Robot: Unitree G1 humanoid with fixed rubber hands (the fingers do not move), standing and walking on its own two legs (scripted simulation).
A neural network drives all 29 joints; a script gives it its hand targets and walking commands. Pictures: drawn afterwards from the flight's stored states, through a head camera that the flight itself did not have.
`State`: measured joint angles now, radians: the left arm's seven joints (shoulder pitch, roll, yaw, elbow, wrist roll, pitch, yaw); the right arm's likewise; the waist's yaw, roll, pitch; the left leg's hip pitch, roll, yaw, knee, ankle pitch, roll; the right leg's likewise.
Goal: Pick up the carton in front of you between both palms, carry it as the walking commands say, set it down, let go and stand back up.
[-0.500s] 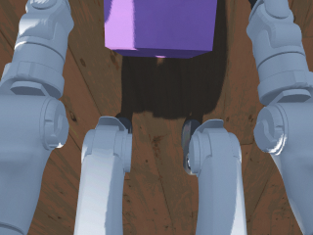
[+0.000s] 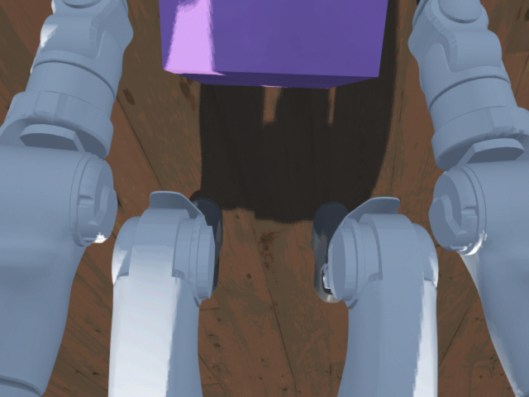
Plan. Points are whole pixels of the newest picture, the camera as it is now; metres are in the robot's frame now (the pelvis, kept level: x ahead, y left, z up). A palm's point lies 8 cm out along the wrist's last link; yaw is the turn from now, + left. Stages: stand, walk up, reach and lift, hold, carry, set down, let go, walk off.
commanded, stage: reach and lift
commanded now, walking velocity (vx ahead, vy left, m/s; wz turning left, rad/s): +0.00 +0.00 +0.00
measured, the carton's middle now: out of the picture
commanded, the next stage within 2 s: none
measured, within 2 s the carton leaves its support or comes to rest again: leaves its support in 0.58 s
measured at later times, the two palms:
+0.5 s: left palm out of the picture +0.55 +0.16 -0.17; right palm out of the picture +0.55 -0.14 -0.17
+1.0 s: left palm out of the picture +0.50 +0.16 +0.03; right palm out of the picture +0.50 -0.14 +0.03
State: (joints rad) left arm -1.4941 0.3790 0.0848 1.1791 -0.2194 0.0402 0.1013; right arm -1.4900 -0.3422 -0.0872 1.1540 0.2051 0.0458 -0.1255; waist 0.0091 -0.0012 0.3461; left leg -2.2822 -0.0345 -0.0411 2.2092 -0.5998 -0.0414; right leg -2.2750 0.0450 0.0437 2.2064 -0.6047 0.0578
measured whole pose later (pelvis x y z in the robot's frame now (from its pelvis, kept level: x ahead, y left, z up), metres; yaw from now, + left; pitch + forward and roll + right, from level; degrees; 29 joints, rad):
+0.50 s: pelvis +0.00 +0.00 +0.00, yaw +0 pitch +36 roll +0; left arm -1.49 0.28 0.23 1.04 -0.06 0.17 0.07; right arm -1.47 -0.25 -0.26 1.01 0.06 0.17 -0.10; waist 0.01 -0.01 0.39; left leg -2.26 -0.04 -0.04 2.23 -0.60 -0.04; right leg -2.25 0.06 0.05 2.22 -0.61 0.06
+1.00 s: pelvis -0.02 +0.00 +0.09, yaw +0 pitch +43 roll -1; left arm -1.18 0.06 0.49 0.82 0.23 0.35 0.04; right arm -1.17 -0.03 -0.52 0.79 -0.23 0.35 -0.05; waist 0.01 -0.01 -0.10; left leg -2.11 -0.11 -0.10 1.85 -0.49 -0.07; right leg -2.10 0.11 0.09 1.85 -0.50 0.08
